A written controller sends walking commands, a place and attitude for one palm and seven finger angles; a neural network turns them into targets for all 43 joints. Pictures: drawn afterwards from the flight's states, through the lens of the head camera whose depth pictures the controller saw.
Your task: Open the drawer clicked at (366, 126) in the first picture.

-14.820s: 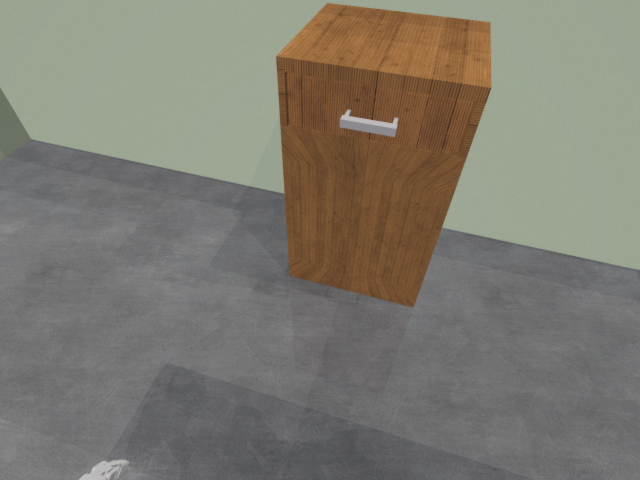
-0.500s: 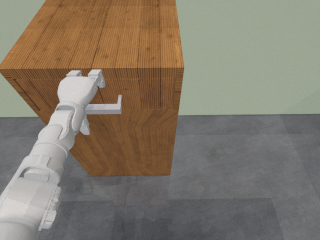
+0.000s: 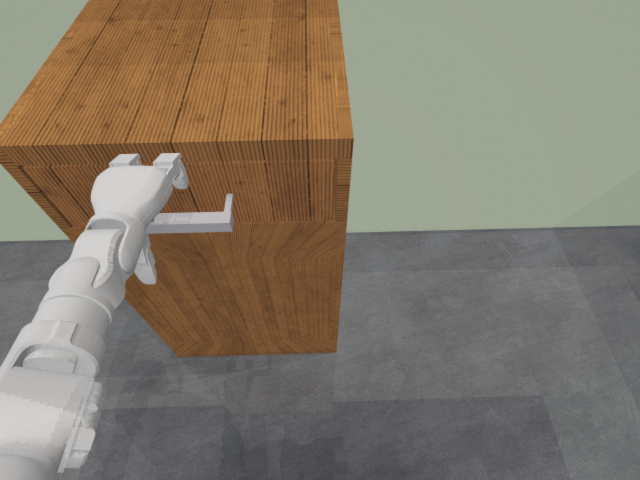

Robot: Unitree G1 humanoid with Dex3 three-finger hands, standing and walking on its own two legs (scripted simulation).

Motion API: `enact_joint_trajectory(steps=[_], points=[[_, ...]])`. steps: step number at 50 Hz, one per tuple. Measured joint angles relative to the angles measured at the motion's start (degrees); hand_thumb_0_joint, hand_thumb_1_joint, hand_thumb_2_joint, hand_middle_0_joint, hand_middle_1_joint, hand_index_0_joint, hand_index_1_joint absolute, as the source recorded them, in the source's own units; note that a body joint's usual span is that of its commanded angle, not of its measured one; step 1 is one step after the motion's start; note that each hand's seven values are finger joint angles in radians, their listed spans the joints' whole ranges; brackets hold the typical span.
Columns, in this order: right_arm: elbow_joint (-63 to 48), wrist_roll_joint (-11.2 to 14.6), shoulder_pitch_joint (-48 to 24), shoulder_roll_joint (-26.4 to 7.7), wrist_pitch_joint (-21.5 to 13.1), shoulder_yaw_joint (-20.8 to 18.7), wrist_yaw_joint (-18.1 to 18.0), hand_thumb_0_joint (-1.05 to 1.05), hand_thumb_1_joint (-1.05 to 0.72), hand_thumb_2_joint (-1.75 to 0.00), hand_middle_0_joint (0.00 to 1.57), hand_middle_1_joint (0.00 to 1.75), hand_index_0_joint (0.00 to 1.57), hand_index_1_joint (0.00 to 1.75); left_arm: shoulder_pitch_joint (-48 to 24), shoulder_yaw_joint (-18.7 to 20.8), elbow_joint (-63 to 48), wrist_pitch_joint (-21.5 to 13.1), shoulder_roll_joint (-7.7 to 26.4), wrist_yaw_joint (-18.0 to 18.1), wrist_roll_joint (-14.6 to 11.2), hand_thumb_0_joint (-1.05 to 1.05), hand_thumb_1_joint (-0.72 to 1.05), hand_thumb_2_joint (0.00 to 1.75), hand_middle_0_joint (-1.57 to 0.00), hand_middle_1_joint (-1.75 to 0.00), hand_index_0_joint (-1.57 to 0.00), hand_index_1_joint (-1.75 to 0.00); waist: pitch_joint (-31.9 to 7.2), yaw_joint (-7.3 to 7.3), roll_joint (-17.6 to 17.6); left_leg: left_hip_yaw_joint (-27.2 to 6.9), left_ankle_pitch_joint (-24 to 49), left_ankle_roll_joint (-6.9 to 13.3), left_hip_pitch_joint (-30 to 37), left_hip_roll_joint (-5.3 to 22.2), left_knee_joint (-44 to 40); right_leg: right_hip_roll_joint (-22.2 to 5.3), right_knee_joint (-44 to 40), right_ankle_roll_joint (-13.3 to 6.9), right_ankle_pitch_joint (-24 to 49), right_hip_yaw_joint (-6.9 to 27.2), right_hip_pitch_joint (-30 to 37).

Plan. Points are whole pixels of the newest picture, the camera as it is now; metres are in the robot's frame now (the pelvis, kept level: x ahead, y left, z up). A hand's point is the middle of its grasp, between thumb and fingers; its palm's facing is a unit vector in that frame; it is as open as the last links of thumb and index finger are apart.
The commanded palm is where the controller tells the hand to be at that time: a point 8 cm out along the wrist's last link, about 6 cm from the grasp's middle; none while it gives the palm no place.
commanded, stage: move the hooked fingers above the handle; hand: left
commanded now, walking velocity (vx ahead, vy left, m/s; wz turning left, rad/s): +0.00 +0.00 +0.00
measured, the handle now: (189, 211) +0.50 +0.21 +0.00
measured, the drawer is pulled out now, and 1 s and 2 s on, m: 0.00 0.00 0.00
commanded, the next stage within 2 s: lower the fingers behind the handle in 1.24 s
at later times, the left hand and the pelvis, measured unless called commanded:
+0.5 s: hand (154, 208) +0.45 +0.23 +0.06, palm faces -0.03 -0.01 -1.00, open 13.7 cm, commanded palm +0.43 +0.23 +0.12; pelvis +0.01 +0.01 +0.00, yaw +0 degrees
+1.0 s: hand (155, 209) +0.45 +0.23 +0.06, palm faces -0.02 +0.00 -1.00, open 13.7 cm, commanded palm +0.43 +0.22 +0.11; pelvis -0.01 +0.01 +0.00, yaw +1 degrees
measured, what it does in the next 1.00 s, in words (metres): stands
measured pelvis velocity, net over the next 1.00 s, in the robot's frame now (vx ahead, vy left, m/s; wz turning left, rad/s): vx -0.01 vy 0.01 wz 0.01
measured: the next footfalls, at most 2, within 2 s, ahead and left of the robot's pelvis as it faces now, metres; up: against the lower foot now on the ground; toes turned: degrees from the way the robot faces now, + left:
none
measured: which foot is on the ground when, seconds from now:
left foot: down 0.00-1.00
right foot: down 0.00-1.00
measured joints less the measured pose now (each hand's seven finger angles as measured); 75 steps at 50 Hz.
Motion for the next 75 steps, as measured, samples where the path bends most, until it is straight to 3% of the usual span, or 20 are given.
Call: enact_joint_trajectory(steps=[9, 19, 32, 54, 59, 66, 75], points=[[0.94, -0.22, -1.34, -0.01, 0.19, -0.57, 0.83, 0.01, -0.9, -0.9, 0.2, 0.3, 0.2, 0.3, 0.13, -0.29, -1.38, 0.9, -1.2, 2.68, 0.5, 0.0, -0.49, 0.3, -0.32, -1.2, -0.32, -1.2, -0.5, -0.14, -0.05, -0.19, -0.76, 0.21, -0.35, -0.2, 0.74, -0.18, 0.4, 0.16, -0.69, -0.2, -0.12], [0.14, 0.06, -2.16, 1.41, 0.95, 0.74, 1.46, 0.01, -0.9, -0.9, 0.2, 0.3, 0.2, 0.3, -1.06, -1.69, -0.09, 4.37, -3.19, 1.2, -0.26, 0.0, -0.49, 0.3, -0.34, -1.22, -0.34, -1.23, -0.83, 0.52, 0.86, 0.22, -0.73, 0.63, 1.1, -0.58, -0.16, -0.58, -0.14, 0.57, -0.82, 0.24, 1.13], [-0.51, 0.13, -1.69, 1.11, 1.02, 1.2, 0.86, 0.01, -0.9, -0.9, 0.2, 0.3, 0.2, 0.3, -2.99, -2.74, 0.45, 3.19, -2.58, 0.46, 0.29, 0.0, -0.49, 0.3, -0.33, -1.25, -0.33, -1.23, -0.52, 0.56, -0.12, -0.25, -0.74, 0.6, 0.0, -0.74, 0.77, -0.74, 0.57, 0.55, -0.92, -0.29, 0.29], [0.09, 0.11, 0.43, 1.0, 0.22, 0.93, 1.11, 0.01, -0.9, -0.9, 0.2, 0.3, 0.2, 0.3, -6.35, -4.01, 4.86, 5.28, -2.5, 0.81, 0.55, 0.0, -0.49, 0.3, -0.32, -1.22, -0.32, -1.25, -0.64, -0.65, 0.13, -0.34, -0.39, 0.47, -2.94, -0.56, 2.68, -0.54, 2.11, 0.46, -0.38, -0.54, -2.47], [-0.15, -0.03, 0.48, 1.25, -0.1, 1.02, 0.99, 0.01, -0.9, -0.9, 0.2, 0.3, 0.2, 0.3, -4.48, -2.81, 4.62, 3.35, -3.24, 0.26, 0.13, 0.0, -0.49, 0.3, -0.32, -1.21, -0.31, -1.22, -0.34, -1.36, 0.21, 0.18, -0.55, 0.53, -3.03, -0.34, 2.73, -0.32, 2.24, 0.53, -0.35, -0.03, -2.77], [0.28, -0.55, 0.44, 1.39, -0.63, 0.78, 0.58, 0.01, -0.9, -0.9, 0.2, 0.3, 0.2, 0.3, -1.81, 0.39, 2.29, -0.58, -2.79, 4.22, 2.59, 0.0, -0.48, 0.3, -0.38, -1.22, -0.32, -1.2, -0.46, -1.65, 0.3, 0.51, -1.09, 0.52, -4.1, -0.18, 3.4, -0.14, 2.99, 0.51, -0.8, 0.28, -4.0], [1.24, -0.31, -1.3, 1.36, -0.28, 0.98, 0.87, 0.01, -0.9, -0.9, 0.2, 0.3, 0.2, 0.3, -2.14, 0.04, 3.89, 1.74, -3.87, 6.94, 2.3, 0.0, -0.48, 0.3, -0.43, -1.23, -0.35, -1.24, -0.71, -1.52, 0.47, 0.62, -0.87, 0.38, -3.43, -0.05, 2.5, -0.03, 2.28, 0.42, -0.6, 0.42, -3.47]])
